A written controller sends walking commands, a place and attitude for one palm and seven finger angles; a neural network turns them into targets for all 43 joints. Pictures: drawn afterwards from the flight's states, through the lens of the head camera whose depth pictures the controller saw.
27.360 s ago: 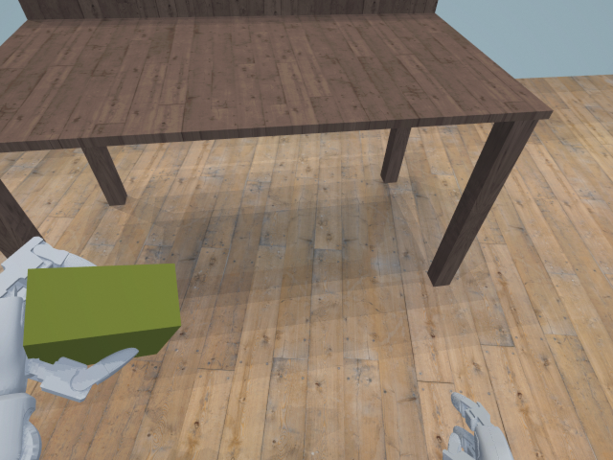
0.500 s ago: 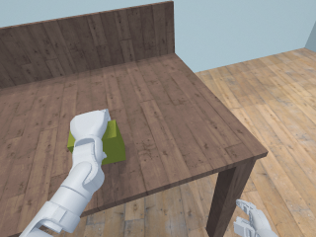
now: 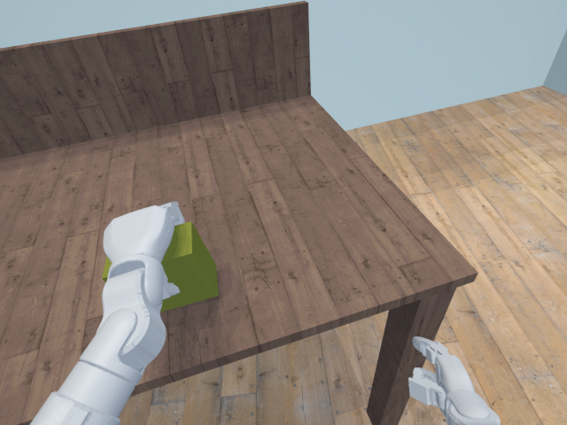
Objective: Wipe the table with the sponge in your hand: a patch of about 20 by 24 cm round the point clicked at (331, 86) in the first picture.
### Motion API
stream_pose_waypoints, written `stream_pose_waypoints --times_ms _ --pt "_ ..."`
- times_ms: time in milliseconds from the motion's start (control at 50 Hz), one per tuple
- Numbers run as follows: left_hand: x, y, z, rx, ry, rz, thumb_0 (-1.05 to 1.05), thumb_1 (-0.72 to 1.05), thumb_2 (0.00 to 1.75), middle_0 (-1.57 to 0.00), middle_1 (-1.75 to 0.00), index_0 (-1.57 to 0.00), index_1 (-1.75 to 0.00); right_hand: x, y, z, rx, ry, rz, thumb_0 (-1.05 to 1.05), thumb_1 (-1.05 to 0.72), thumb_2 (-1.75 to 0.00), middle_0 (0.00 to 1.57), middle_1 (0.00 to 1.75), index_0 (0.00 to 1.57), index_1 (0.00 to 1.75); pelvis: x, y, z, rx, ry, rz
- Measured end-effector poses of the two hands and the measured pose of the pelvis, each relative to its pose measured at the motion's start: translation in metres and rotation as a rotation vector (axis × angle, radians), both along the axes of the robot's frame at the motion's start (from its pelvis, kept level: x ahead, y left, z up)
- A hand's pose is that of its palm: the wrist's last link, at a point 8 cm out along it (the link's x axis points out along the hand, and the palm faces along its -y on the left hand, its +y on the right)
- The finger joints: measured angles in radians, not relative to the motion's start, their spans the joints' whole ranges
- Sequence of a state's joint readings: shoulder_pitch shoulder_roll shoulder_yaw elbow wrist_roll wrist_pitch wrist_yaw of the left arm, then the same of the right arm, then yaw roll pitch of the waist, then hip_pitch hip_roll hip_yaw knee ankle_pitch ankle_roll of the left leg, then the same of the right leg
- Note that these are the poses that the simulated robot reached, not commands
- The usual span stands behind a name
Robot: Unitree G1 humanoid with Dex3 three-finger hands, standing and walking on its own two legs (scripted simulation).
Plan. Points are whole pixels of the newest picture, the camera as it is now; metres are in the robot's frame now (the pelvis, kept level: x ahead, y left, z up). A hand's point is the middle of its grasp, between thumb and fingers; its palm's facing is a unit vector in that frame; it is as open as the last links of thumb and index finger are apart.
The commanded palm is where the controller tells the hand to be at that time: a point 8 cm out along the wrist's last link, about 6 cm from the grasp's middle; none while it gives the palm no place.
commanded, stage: slide back across to the middle lane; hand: left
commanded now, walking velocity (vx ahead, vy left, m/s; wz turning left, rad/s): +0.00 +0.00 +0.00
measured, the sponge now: (171, 277) +0.31 +0.22 +0.06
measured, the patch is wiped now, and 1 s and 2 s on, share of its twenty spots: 0.95 0.95 0.95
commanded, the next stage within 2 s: wipe forward along the middle lane in 0.28 s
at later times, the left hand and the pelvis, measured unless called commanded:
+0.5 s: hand (115, 281) +0.26 +0.27 +0.11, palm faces +0.01 -0.07 -1.00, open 10.3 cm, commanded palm +0.25 +0.28 +0.16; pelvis -0.02 +0.00 +0.00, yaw +1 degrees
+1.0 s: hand (116, 249) +0.32 +0.30 +0.11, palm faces -0.08 -0.03 -1.00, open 10.3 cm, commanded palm +0.31 +0.30 +0.14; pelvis -0.03 +0.00 +0.00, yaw +2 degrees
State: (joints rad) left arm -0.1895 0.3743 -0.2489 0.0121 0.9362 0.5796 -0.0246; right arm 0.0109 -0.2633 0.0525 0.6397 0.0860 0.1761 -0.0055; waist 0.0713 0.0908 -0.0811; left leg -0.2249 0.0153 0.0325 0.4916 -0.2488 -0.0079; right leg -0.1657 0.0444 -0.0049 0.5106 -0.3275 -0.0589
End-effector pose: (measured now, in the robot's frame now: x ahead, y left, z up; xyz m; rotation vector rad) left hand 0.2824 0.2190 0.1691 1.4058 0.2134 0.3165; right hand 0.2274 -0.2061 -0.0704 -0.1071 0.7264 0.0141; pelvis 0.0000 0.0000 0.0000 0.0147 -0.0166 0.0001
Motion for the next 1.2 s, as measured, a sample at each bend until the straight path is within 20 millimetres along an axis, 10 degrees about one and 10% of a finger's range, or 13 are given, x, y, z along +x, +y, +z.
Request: stream_pose_waypoints --times_ms 500,1200 --pt "-0.039 0.046 -0.004 0.060 0.080 0.014 0.00 -0.52 1.06 -0.69 -1.33 -0.72 -1.31 -0.026 -0.012 -0.007 -0.065 -0.001 -0.012 0.01 -0.90 -0.90 0.20 0.30 0.20 0.30 -0.017 -0.004 0.001 -0.010 -0.020 0.024" --pt "0.042 0.079 -0.002 0.110 0.180 0.017 0.00 -0.55 1.07 -0.73 -1.30 -0.76 -1.29 -0.119 -0.044 -0.044 -0.137 0.257 -0.129 0.01 -0.90 -0.90 0.20 0.30 0.20 0.30 -0.029 0.002 -0.001 -0.028 0.072 0.046"
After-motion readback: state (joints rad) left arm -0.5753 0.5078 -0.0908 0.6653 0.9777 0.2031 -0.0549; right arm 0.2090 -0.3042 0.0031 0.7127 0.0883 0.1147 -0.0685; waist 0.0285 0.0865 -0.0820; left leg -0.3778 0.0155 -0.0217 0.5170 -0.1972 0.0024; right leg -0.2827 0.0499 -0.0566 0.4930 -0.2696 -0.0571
